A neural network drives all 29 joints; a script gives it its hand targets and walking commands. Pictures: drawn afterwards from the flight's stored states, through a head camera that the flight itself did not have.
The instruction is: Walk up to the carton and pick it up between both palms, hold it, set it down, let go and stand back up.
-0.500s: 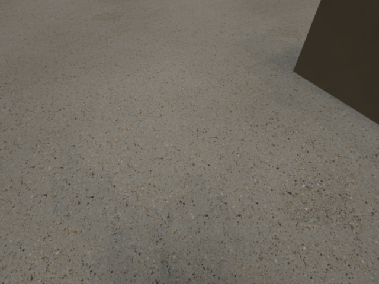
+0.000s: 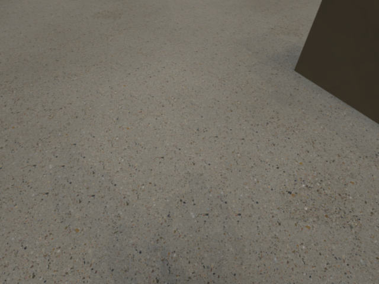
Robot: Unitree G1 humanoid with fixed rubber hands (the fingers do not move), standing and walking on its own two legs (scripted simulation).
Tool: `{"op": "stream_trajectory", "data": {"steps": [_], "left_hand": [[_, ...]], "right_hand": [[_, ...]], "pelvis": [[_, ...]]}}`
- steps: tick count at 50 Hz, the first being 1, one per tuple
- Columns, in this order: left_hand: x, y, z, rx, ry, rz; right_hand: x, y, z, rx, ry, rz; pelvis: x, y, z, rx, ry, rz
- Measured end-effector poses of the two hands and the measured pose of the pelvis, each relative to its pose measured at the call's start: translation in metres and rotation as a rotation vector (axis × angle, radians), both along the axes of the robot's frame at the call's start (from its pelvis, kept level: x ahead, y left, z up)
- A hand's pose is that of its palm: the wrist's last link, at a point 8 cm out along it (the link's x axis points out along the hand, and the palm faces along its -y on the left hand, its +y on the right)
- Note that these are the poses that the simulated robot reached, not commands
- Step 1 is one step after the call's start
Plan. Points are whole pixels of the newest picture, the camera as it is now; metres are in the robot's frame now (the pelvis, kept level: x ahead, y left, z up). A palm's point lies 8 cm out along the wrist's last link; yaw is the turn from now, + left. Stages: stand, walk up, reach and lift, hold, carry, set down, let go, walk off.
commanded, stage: stand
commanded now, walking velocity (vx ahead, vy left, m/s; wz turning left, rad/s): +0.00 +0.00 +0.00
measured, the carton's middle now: out of the picture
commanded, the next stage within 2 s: walk up in 1.16 s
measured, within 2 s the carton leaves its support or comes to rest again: neither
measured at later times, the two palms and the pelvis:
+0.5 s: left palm out of the picture -0.02 +0.20 -0.15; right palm out of the picture +0.00 -0.21 -0.14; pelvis +0.00 +0.00 +0.01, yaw +0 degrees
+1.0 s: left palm out of the picture -0.03 +0.19 -0.15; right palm out of the picture -0.02 -0.20 -0.14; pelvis +0.01 -0.01 +0.01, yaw +0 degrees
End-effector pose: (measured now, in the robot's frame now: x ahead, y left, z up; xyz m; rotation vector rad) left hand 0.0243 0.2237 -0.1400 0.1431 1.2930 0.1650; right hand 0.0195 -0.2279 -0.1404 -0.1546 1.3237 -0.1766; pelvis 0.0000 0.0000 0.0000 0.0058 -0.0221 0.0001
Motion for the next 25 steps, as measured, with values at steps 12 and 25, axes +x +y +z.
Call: {"op": "stream_trajectory", "data": {"steps": [12,25], "left_hand": [[-0.023,-0.013,-0.004,-0.031,0.084,0.025],[-0.045,-0.027,-0.007,-0.058,0.155,0.049]], "right_hand": [[-0.021,0.011,-0.002,0.029,0.074,-0.030],[-0.023,0.019,-0.002,0.042,0.109,-0.027]], "pelvis": [[0.003,0.000,0.004,-0.002,-0.013,0.001],[0.004,-0.002,0.005,-0.003,-0.019,0.003]]}}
